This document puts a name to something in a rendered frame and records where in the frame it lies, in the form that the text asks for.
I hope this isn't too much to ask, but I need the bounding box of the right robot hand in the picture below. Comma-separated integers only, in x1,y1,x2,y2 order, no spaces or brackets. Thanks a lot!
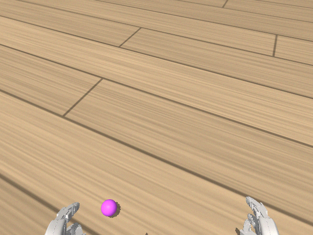
240,196,279,235

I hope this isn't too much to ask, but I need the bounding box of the ball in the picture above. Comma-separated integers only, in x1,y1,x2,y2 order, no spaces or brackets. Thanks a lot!
101,199,117,216

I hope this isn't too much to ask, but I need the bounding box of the left robot hand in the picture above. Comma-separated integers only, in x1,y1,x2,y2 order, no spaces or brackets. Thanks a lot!
45,202,86,235

